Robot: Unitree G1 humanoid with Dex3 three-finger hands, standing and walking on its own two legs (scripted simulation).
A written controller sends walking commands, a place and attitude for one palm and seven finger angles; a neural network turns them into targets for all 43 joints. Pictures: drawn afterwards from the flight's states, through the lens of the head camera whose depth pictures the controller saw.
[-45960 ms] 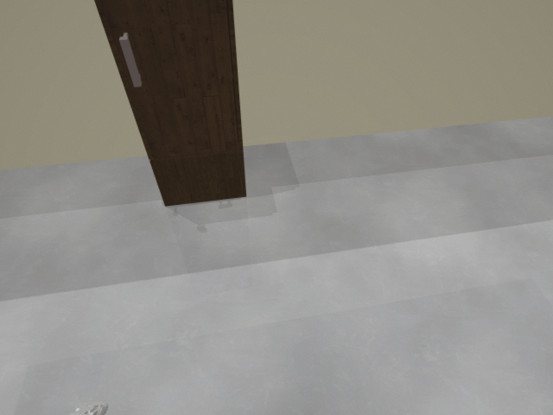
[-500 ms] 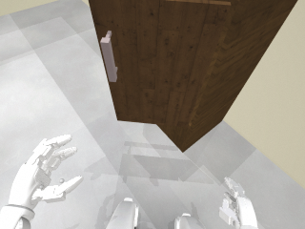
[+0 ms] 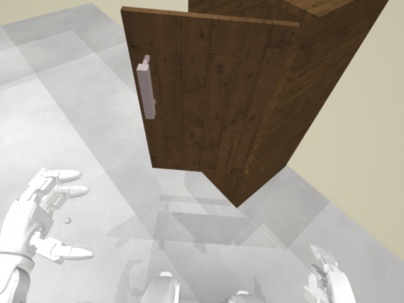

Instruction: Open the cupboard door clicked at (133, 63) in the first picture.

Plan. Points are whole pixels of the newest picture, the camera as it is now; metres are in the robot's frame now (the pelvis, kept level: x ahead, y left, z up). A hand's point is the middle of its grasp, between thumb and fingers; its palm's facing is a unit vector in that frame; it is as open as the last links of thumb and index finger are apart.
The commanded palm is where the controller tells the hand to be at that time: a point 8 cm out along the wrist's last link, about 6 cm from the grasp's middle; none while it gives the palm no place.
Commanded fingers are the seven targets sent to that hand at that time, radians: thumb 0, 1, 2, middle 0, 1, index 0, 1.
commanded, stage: raise the hand with hooked fingers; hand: left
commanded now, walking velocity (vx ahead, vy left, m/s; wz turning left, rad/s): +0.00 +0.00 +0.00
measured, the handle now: (148, 88) +0.58 +0.18 +0.06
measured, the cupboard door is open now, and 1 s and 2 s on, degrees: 46 46 46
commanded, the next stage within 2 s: move the hooked fingers beside the handle in 0.88 s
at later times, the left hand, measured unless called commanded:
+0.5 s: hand (59, 185) +0.29 +0.28 +0.07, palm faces +0.01 -1.00 -0.04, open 14.0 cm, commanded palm +0.27 +0.32 +0.08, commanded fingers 0.00 -0.50 0.30 -0.30 -1.20 -0.30 -1.20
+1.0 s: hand (64, 188) +0.29 +0.27 +0.07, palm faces +0.02 -1.00 -0.03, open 14.0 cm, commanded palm +0.27 +0.31 +0.07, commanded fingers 0.00 -0.50 0.30 -0.30 -1.20 -0.30 -1.20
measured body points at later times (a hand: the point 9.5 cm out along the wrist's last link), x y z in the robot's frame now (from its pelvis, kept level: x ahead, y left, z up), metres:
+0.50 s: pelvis +0.00 +0.00 +0.01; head +0.07 +0.02 +0.46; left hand +0.29 +0.33 +0.08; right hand +0.15 -0.25 -0.06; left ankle +0.05 +0.11 -0.66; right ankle +0.00 -0.13 -0.66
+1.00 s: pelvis +0.01 -0.01 +0.01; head +0.07 +0.01 +0.46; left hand +0.28 +0.32 +0.08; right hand +0.16 -0.25 -0.07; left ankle +0.05 +0.11 -0.66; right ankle +0.00 -0.13 -0.66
